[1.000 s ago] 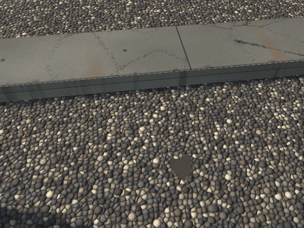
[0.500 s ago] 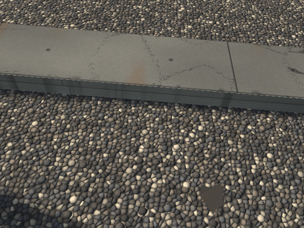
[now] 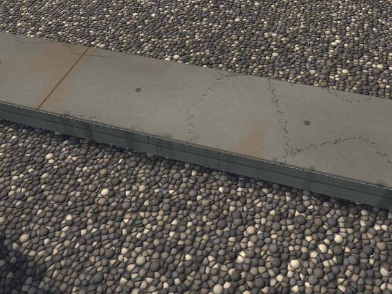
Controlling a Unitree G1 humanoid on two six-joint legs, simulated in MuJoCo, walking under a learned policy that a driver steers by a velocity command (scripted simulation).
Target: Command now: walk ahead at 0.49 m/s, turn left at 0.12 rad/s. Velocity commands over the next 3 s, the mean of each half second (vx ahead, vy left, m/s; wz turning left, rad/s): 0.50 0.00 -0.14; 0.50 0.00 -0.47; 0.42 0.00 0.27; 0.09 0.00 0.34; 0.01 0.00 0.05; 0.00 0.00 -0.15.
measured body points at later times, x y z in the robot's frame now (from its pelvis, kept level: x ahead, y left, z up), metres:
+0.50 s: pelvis +0.27 +0.04 +0.00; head +0.29 +0.05 +0.45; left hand +0.34 +0.30 -0.14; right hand +0.30 -0.22 -0.12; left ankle +0.28 +0.12 -0.74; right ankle +0.25 -0.09 -0.66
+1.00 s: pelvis +0.51 -0.06 -0.01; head +0.54 -0.08 +0.44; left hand +0.69 +0.15 -0.13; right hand +0.48 -0.33 -0.14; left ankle +0.54 +0.10 -0.66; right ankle +0.52 -0.10 -0.74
